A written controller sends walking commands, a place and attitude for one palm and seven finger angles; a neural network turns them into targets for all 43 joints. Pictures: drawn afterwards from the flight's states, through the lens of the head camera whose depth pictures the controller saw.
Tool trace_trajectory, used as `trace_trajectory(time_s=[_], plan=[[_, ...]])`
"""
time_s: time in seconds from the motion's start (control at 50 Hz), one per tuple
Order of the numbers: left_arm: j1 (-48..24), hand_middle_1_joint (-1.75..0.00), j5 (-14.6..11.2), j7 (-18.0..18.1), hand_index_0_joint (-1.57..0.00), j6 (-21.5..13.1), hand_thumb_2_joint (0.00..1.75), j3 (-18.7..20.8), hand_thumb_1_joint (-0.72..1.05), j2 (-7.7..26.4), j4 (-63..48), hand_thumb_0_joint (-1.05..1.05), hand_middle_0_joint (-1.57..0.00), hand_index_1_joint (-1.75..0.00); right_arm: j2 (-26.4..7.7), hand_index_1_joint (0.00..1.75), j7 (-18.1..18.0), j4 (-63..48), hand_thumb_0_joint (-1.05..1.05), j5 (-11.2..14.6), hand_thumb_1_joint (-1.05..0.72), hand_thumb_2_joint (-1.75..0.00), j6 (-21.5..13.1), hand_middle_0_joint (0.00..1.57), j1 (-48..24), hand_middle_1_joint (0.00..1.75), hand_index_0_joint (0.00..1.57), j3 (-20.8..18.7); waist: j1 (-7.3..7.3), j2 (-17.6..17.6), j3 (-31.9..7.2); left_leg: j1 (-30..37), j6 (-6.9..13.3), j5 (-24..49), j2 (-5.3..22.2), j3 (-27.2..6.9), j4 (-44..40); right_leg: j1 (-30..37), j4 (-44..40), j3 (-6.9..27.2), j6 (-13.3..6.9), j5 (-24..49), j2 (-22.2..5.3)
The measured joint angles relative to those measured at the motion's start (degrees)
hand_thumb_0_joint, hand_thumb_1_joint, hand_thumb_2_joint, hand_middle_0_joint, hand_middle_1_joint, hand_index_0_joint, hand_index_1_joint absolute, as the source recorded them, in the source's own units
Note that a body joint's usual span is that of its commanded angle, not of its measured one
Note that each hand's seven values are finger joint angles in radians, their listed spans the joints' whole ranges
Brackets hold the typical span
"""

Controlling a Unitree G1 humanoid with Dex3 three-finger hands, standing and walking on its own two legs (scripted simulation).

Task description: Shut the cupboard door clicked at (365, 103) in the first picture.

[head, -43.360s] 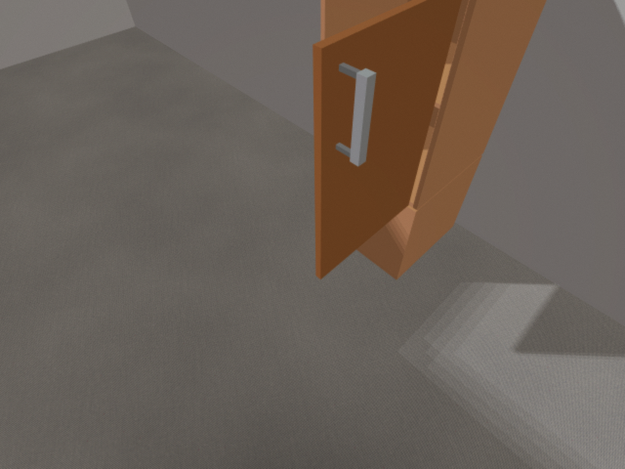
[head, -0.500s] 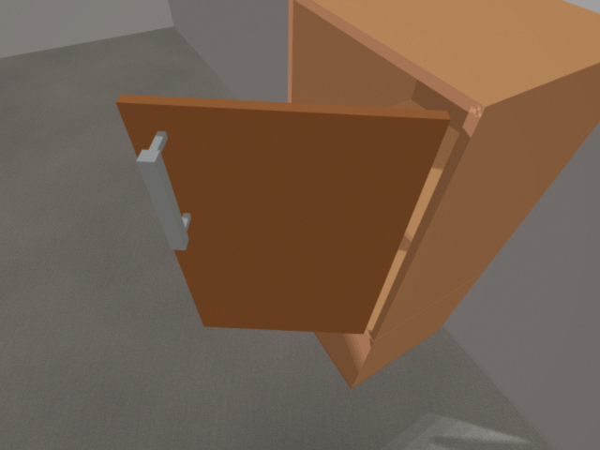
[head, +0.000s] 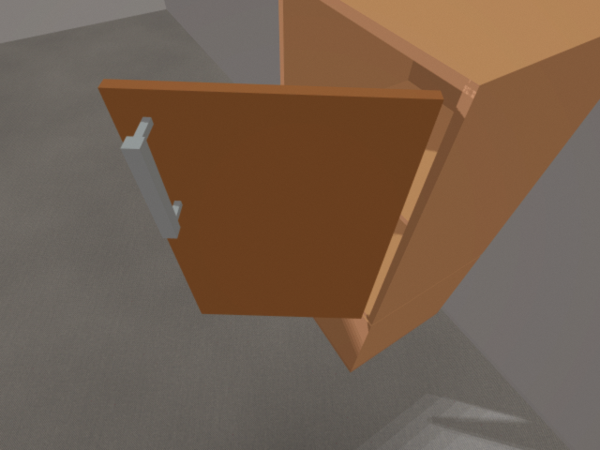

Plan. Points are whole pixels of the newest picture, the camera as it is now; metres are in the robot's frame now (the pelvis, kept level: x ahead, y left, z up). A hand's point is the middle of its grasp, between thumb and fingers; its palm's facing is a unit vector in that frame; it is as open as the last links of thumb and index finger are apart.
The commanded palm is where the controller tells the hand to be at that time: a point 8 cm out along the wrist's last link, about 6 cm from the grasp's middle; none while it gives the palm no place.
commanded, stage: come to a stop and stand still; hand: left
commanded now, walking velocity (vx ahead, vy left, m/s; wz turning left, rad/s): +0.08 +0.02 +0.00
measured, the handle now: (159, 182) +0.41 +0.22 +0.13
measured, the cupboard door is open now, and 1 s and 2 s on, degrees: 57 57 57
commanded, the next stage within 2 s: look again from close up in 1.04 s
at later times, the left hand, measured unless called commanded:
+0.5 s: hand out of the picture +0.00 +0.18 -0.18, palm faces +0.01 -0.98 -0.21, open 7.4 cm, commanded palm none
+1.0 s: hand out of the picture +0.02 +0.16 -0.18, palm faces +0.02 -0.98 -0.20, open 7.3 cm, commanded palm none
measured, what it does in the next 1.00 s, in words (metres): stands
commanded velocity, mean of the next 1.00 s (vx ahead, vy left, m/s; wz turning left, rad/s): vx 0.03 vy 0.00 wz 0.00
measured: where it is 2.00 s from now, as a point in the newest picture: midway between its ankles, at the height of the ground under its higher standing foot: outside the picture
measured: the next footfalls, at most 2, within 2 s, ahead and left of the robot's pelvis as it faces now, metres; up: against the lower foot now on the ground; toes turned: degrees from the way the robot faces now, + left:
none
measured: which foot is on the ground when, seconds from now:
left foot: down 0.00-1.00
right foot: down 0.00-1.00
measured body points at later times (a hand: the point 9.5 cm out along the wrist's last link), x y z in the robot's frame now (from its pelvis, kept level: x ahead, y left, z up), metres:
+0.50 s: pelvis +0.00 +0.00 -0.01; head +0.02 -0.01 +0.44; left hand +0.00 +0.23 -0.16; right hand -0.01 -0.22 -0.17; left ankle -0.01 +0.10 -0.74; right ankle -0.05 -0.11 -0.74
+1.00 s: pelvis +0.02 -0.01 +0.00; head +0.04 -0.02 +0.45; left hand +0.02 +0.21 -0.16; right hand +0.05 -0.24 -0.16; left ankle -0.01 +0.10 -0.74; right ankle -0.05 -0.11 -0.74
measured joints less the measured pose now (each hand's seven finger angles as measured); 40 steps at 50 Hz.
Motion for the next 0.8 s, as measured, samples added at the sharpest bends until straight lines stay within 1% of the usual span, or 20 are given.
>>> trace_trajectory(time_s=[0.04, 0.08, 0.2, 0.32, 0.42, 0.48, 0.68, 0.8], plan=[[0.2, -0.30, 0.1, 0.5, -0.20, -0.2, 0.90, -0.1, 0.91, -0.2, -1.7, 0.01, -0.20, -0.30, -0.7, 0.30, 0.5, -2.8, 0.01, 0.0, -0.92, -0.90, 0.2, 0.20, 0.3, 0.30, 0.20, -0.4, -0.58, 1.3, -0.1, -2.8, -0.1, -1.2, 0.9, -0.6, 3.6, -1.7, 1.3, -0.6, -0.2, 0.0, 0.8], [0.2, -0.30, 0.0, 0.5, -0.20, -0.7, 0.90, -0.3, 0.91, -0.2, -2.6, 0.01, -0.20, -0.30, -1.3, 0.30, 0.7, -4.6, 0.01, -0.2, -0.92, -0.90, 0.0, 0.20, 0.7, 0.30, 0.20, -0.5, -0.86, 2.3, -0.3, -4.0, 0.0, -2.4, 1.2, -1.0, 5.8, -2.7, 3.3, -0.9, -0.5, -0.7, 1.0], [0.5, -0.30, 0.1, -0.5, -0.20, -0.9, 0.90, -1.2, 0.91, -0.2, -3.0, 0.01, -0.20, -0.30, -2.0, 0.30, 1.2, -5.7, 0.01, -0.8, -0.92, -0.90, 0.4, 0.20, 2.0, 0.30, 0.20, 0.2, -1.05, 3.6, -2.5, -2.8, 0.2, -2.5, 0.8, -1.0, 6.6, -1.8, 5.0, -1.0, -0.6, -1.6, 0.6], [2.0, -0.30, 0.2, -1.4, -0.20, -0.2, 0.90, -1.1, 0.91, 0.2, -3.2, 0.01, -0.20, -0.30, -1.9, 0.30, 2.1, -5.3, 0.00, -1.3, -0.92, -0.90, 0.7, 0.20, 4.5, 0.30, 0.20, 0.7, -1.01, 2.9, -4.1, -3.2, 0.3, -3.1, 0.4, -0.7, 7.1, -2.7, 6.7, -0.6, -0.9, -2.9, 0.2], [2.6, -0.30, 0.0, -1.4, -0.20, -0.3, 0.90, -1.0, 0.91, 0.2, -2.0, 0.01, -0.20, -0.30, -1.1, 0.30, 1.7, -3.3, 0.00, -1.0, -0.92, -0.90, -0.2, 0.20, 6.2, 0.30, 0.20, 1.4, -0.72, 2.0, -3.2, -2.4, 0.3, -3.1, 0.1, -0.3, 5.7, -2.3, 5.8, -0.2, -0.3, -2.9, -0.1], [2.5, -0.30, -0.2, -1.2, -0.20, -0.7, 0.90, -1.1, 0.91, -0.1, -0.9, 0.01, -0.20, -0.30, -0.5, 0.30, 1.3, -1.7, 0.00, -0.7, -0.91, -0.90, -0.7, 0.20, 6.6, 0.30, 0.20, 1.8, -0.45, 1.8, -2.2, -1.6, 0.3, -2.9, 0.0, -0.3, 4.6, -1.6, 4.7, -0.2, -0.3, -2.7, -0.1], [2.1, -0.30, -0.4, -0.7, -0.20, -1.1, 0.90, -1.4, 0.91, -1.3, 1.9, 0.01, -0.20, -0.30, 0.7, 0.30, 0.4, 1.5, 0.01, -0.3, -0.91, -0.90, -1.0, 0.20, 3.9, 0.30, 0.20, 1.8, -0.23, 1.2, -1.1, 0.7, -0.3, -2.7, 0.2, -0.5, 2.0, 0.9, 1.7, -0.3, -0.6, -2.3, 0.2], [1.8, -0.30, -0.3, -0.4, -0.20, -1.1, 0.90, -1.3, 0.91, -1.2, 2.5, 0.01, -0.20, -0.30, 0.0, 0.30, 0.1, 2.1, 0.01, -0.3, -0.92, -0.90, -0.9, 0.20, 2.3, 0.30, 0.20, 1.4, 0.00, 0.9, -1.5, 2.0, -0.7, -2.5, 0.3, -0.5, 0.8, 2.2, 0.4, -0.3, -0.8, -2.1, 0.5]])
